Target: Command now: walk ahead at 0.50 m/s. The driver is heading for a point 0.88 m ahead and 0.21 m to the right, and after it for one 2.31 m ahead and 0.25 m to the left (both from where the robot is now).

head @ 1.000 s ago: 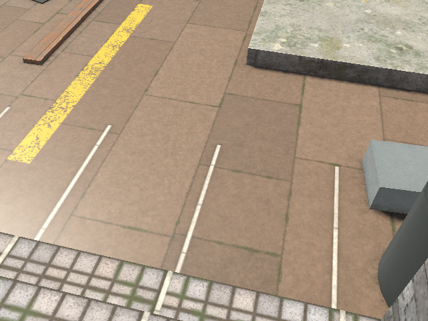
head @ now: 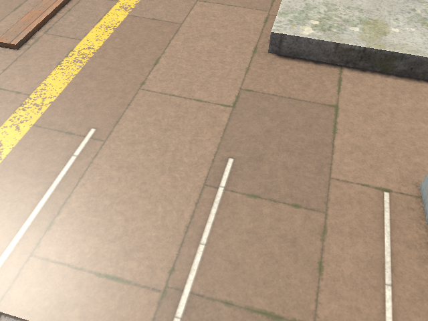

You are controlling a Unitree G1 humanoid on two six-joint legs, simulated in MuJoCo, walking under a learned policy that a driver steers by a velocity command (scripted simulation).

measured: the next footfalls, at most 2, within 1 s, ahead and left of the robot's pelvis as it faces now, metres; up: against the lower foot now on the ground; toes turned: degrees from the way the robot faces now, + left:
right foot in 0.30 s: +0.27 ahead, -0.12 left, -0.17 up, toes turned -3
left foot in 0.84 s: +0.65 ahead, +0.10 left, -0.33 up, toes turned +3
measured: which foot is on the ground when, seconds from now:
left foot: down 0.00-0.30, up 0.32-0.82, down 0.84-1.00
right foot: up 0.00-0.28, down 0.30-0.84, up 0.86-1.00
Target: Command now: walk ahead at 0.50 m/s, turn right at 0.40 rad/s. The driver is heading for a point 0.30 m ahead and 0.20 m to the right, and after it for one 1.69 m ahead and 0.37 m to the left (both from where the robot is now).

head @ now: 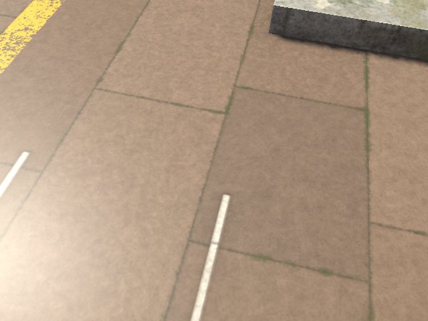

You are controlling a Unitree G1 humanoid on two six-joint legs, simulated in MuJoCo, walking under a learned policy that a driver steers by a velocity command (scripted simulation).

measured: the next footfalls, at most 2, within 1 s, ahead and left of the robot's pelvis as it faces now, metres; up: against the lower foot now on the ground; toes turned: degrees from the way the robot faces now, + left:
right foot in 0.28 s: +0.30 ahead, -0.11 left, +0.00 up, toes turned -14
left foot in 0.82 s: +0.37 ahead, +0.05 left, +0.00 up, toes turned +7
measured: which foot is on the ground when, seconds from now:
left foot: down 0.00-0.28, up 0.30-0.80, down 0.82-1.00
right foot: up 0.00-0.26, down 0.28-0.84, up 0.86-1.00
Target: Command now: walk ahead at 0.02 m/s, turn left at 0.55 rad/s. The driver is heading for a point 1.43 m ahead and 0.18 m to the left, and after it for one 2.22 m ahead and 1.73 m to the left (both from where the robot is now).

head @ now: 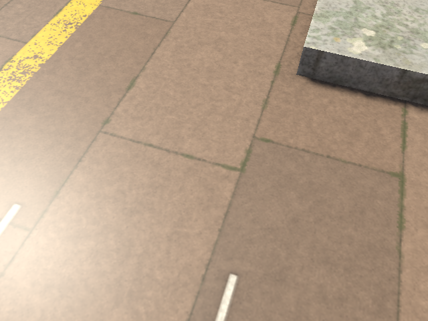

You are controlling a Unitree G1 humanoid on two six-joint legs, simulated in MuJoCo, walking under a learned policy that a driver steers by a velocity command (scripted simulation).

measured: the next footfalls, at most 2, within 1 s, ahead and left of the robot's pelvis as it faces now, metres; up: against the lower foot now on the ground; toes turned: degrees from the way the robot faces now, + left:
right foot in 0.38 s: +0.05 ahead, -0.13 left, +0.00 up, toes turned +17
left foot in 0.76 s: -0.06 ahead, +0.06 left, +0.00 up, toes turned +13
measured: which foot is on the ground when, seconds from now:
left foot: down 0.00-0.36, up 0.38-0.74, down 0.76-1.00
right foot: up 0.00-0.36, down 0.38-1.00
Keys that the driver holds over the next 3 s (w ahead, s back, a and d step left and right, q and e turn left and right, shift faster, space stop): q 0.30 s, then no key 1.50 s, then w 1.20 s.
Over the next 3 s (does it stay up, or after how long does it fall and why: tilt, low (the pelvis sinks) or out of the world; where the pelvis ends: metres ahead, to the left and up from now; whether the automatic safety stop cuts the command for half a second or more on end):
stays up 0.46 0.06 0.00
